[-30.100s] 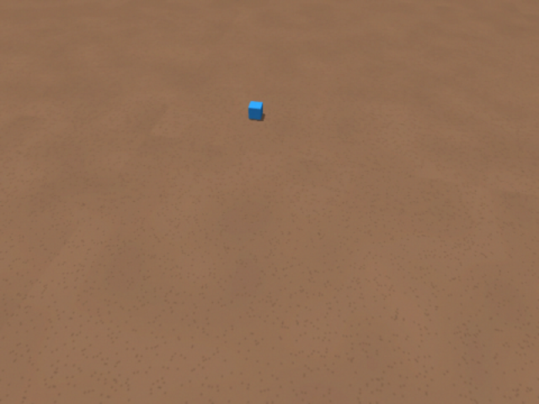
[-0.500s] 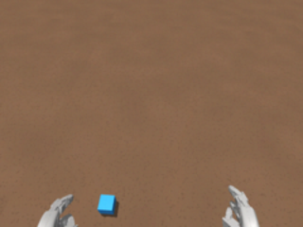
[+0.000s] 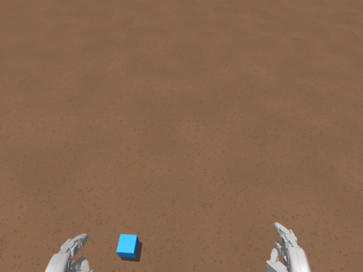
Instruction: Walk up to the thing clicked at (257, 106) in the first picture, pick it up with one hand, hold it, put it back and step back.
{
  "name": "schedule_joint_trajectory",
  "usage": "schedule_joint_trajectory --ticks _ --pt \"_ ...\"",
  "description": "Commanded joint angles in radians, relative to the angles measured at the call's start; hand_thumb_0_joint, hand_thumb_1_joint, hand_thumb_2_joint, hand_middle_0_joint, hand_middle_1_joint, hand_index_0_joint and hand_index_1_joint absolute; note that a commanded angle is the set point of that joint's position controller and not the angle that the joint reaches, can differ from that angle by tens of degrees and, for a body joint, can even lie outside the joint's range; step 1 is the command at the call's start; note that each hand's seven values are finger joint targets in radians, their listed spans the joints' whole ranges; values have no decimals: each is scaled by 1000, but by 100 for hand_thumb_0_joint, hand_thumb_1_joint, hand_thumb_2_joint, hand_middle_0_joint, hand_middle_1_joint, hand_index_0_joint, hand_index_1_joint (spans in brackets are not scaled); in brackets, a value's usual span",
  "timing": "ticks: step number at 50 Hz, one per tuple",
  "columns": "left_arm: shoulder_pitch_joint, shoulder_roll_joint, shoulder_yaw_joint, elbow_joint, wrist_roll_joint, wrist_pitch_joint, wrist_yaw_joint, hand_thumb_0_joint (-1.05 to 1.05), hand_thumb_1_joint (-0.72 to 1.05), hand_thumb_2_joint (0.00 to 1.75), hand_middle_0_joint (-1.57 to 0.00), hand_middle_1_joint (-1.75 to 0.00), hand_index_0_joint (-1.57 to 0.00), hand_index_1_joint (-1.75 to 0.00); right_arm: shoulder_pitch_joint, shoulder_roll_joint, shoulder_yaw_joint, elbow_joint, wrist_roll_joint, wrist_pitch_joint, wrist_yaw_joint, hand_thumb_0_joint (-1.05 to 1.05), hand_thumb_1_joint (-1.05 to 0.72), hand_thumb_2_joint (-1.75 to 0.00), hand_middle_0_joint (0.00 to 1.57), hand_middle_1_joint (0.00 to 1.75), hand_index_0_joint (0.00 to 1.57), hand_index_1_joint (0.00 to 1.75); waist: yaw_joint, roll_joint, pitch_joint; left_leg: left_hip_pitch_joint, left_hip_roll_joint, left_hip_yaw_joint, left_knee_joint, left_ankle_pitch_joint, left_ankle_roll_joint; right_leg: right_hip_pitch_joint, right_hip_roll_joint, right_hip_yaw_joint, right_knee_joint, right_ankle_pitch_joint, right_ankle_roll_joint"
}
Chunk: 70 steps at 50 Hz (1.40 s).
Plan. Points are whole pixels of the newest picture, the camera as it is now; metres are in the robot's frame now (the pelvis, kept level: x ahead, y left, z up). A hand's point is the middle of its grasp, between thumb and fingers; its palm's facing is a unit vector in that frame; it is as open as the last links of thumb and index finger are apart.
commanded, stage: home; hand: left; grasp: from above
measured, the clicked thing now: (128, 245) +0.40 +0.22 -0.67
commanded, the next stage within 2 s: stand in 0.08 s
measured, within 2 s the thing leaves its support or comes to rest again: neither
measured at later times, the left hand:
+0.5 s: hand out of the picture +0.09 +0.24 -0.11, palm faces +0.04 -0.94 -0.34, open 7.4 cm
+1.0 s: hand out of the picture +0.03 +0.24 -0.10, palm faces +0.05 -0.94 -0.33, open 7.4 cm
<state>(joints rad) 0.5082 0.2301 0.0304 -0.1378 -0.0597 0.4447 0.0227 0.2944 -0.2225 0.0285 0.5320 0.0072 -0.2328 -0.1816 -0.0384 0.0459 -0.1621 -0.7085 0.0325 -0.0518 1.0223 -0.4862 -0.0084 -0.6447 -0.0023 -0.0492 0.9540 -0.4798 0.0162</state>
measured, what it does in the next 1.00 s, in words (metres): rises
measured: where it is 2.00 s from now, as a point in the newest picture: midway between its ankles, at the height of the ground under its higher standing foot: outside the picture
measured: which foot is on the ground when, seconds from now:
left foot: down 0.00-1.00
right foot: down 0.00-1.00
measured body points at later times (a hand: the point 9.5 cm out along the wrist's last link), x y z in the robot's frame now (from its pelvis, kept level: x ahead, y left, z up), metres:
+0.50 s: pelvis -0.01 +0.00 +0.03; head +0.00 +0.01 +0.48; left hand +0.09 +0.29 -0.08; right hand +0.10 -0.28 -0.08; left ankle +0.01 +0.12 -0.68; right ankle +0.00 -0.13 -0.68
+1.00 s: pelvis -0.02 +0.00 +0.06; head -0.03 +0.00 +0.51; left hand +0.03 +0.29 -0.07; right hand +0.06 -0.27 -0.08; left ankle +0.01 +0.12 -0.68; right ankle +0.00 -0.13 -0.68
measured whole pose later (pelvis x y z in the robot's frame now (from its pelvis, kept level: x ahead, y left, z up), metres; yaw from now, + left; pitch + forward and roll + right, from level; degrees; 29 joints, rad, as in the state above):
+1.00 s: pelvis -0.02 +0.00 +0.06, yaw +1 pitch -5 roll +0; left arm 0.18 0.28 0.04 1.10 0.03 0.01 0.03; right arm 0.16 -0.29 -0.03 1.09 -0.03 0.00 -0.02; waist 0.02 0.01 0.07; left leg -0.15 -0.01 -0.02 0.43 -0.19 0.01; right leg -0.12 -0.04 -0.03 0.42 -0.21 0.03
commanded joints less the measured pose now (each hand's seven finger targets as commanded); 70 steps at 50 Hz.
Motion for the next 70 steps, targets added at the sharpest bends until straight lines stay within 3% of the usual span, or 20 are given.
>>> schedule_joint_trajectory --ticks 1,8,9,10,11,12,14,17,20,22,25,28,30,35,39,45,52,58,66,70 --pt "-12 108 68 -192 10 -45 9 0 90 90 -20 -30 -20 -30 -62 -126 -56 -161 0 -60 -16 0 -90 -90 20 30 20 30 2 6 -85 122 -22 4 -174 224 20 40 27 -19 -149 199 -20" --pt "-16 109 67 -205 5 -43 8 0 90 90 -20 -30 -20 -30 -63 -122 -54 -167 1 -57 -16 0 -90 -90 20 30 20 30 -4 -3 -86 112 -27 11 -166 202 22 36 25 -16 -160 185 -16" --pt "-317 196 58 146 132 -256 46 0 90 90 -20 -30 -20 -30 -127 -228 -88 87 -121 52 43 0 -90 -90 20 30 20 30 74 -71 146 123 5 -31 -243 389 66 235 -58 53 -195 196 -47" --pt "-227 208 80 332 134 -320 40 0 90 90 -20 -30 -20 -30 -136 -237 -104 97 -119 92 76 0 -90 -90 20 30 20 30 69 -123 65 189 -9 10 -234 371 76 248 -72 125 -236 184 -83" --pt "-218 214 76 383 137 -352 34 0 90 90 -20 -30 -20 -30 -138 -227 -102 95 -121 110 95 0 -90 -90 20 30 20 30 57 -141 52 227 -11 7 -239 334 82 229 -87 161 -258 169 -97" --pt "-244 216 71 403 133 -369 27 0 90 90 -20 -30 -20 -30 -115 -233 -101 84 -124 124 109 0 -90 -90 20 30 20 30 34 -97 80 230 -13 -14 -270 291 77 187 -70 150 -258 136 -94" --pt "-271 215 59 482 127 -396 18 0 90 90 -20 -30 -20 -30 -117 -206 -95 127 -76 131 143 0 -90 -90 20 30 20 30 58 -39 39 294 -9 -25 -311 266 80 269 -79 119 -240 174 -71" --pt "-280 207 67 600 111 -405 16 0 90 90 -20 -30 -20 -30 -150 -221 -110 165 -57 145 163 0 -90 -90 20 30 20 30 79 -48 48 335 0 -42 -350 256 74 264 -77 114 -287 151 -56" --pt "-312 205 66 708 112 -428 17 0 90 90 -20 -30 -20 -30 -159 -219 -113 211 -60 161 168 0 -90 -90 20 30 20 30 68 -38 67 365 11 -59 -402 192 77 284 -78 111 -334 141 -45" --pt "-322 201 65 766 110 -442 16 0 90 90 -20 -30 -20 -30 -154 -225 -113 236 -63 166 165 0 -90 -90 20 30 20 30 68 -15 69 383 26 -75 -434 264 78 328 -72 93 -332 216 -37" --pt "-320 199 62 851 105 -449 17 0 90 90 -20 -30 -20 -30 -168 -230 -114 273 -59 180 160 0 -90 -90 20 30 20 30 68 -14 123 394 33 -93 -496 234 75 345 -68 89 -385 212 -36" --pt "-314 206 62 927 100 -454 20 0 90 90 -20 -30 -20 -30 -143 -232 -113 319 -54 187 153 0 -90 -90 20 30 20 30 63 -27 124 448 35 -84 -512 325 67 387 -81 96 -428 286 -38" --pt "-307 208 58 973 97 -454 19 0 90 90 -20 -30 -20 -30 -146 -239 -111 348 -50 192 150 0 -90 -90 20 30 20 30 61 -21 147 472 40 -87 -549 306 61 397 -82 97 -463 276 -40" --pt "-329 224 53 1055 90 -457 23 0 90 90 -20 -30 -20 -30 -131 -240 -105 410 -42 200 144 0 -90 -90 20 30 20 30 48 -29 148 524 47 -78 -598 381 53 462 -98 103 -530 329 -34" --pt "-329 232 47 1111 92 -457 22 0 90 90 -20 -30 -20 -30 -152 -242 -102 445 -36 203 145 0 -90 -90 20 30 20 30 52 -34 186 539 48 -76 -646 355 42 482 -99 99 -582 310 -26" --pt "-336 233 42 1168 93 -453 18 0 90 90 -20 -30 -20 -30 -172 -255 -99 481 -35 210 147 0 -90 -90 20 30 20 30 57 -13 230 505 56 -95 -729 220 36 506 -94 89 -613 266 -20" --pt "-358 249 42 1204 91 -457 13 0 90 90 -20 -30 -20 -30 -181 -255 -97 506 -34 214 154 0 -90 -90 20 30 20 30 53 -30 233 514 58 -93 -746 177 33 503 -101 98 -649 220 -20" --pt "-374 258 38 1214 89 -466 13 0 90 90 -20 -30 -20 -30 -186 -261 -94 521 -30 212 159 0 -90 -90 20 30 20 30 49 -61 208 568 56 -74 -718 280 33 498 -116 115 -684 232 -19" --pt "-392 268 37 1226 84 -468 10 0 90 90 -20 -30 -20 -30 -186 -268 -85 536 -30 214 160 0 -90 -90 20 30 20 30 47 -52 201 572 64 -67 -716 316 35 519 -123 121 -693 260 -22" --pt "-393 274 38 1232 83 -462 7 0 90 90 -20 -30 -20 -30 -177 -271 -82 546 -30 216 159 0 -90 -90 20 30 20 30 44 -44 227 547 63 -69 -734 261 30 507 -114 117 -694 218 -23"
